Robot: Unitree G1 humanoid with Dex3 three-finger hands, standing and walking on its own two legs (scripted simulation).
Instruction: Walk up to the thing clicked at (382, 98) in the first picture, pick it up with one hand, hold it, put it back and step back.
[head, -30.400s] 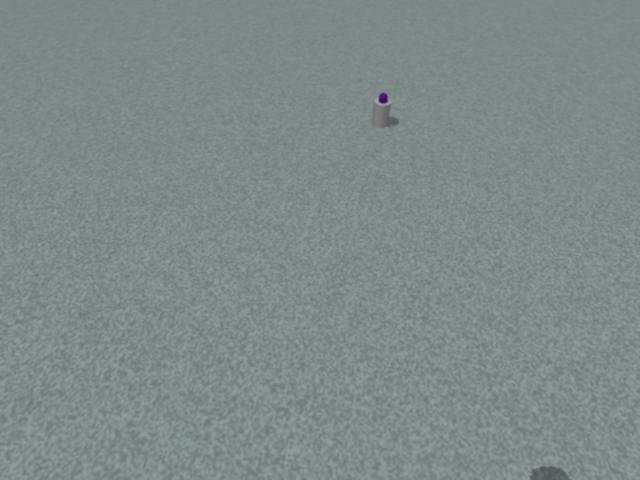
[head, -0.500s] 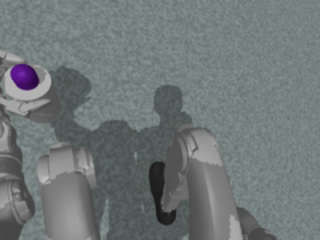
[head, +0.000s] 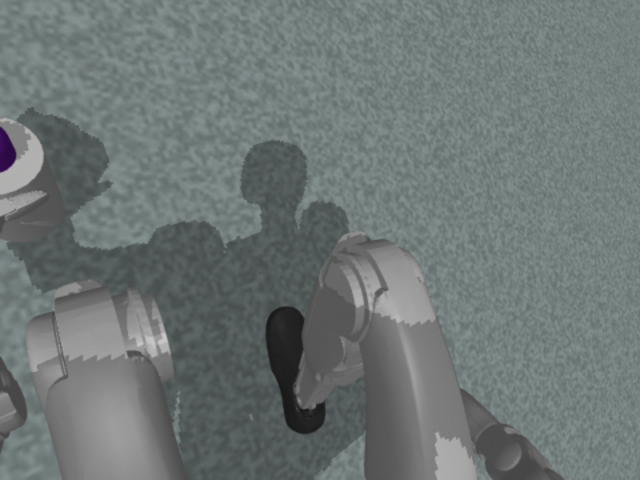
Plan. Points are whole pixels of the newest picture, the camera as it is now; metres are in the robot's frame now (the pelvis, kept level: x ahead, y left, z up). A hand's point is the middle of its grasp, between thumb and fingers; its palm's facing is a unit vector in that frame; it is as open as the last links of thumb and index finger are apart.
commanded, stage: lower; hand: left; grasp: from the side
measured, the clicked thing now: (2, 176) +0.45 +0.25 -0.20
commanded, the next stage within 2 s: loosen in 0.20 s
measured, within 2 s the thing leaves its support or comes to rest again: rests again in 1.14 s
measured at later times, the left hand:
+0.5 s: hand out of the picture +0.47 +0.27 -0.16, palm faces +0.31 -0.95 -0.01, open 10.5 cm
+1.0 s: hand out of the picture +0.47 +0.27 -0.16, palm faces +0.32 -0.95 +0.01, open 16.9 cm
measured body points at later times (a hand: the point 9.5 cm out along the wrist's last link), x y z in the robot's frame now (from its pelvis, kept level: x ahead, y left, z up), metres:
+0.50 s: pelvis -0.01 +0.01 +0.00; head +0.24 +0.16 +0.33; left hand +0.45 +0.32 -0.16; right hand +0.12 -0.25 -0.05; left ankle +0.08 +0.12 -0.27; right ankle +0.14 -0.12 -0.27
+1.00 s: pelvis -0.01 +0.01 +0.00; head +0.24 +0.18 +0.33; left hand +0.45 +0.32 -0.16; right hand +0.12 -0.25 -0.04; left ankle +0.08 +0.12 -0.27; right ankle +0.14 -0.12 -0.27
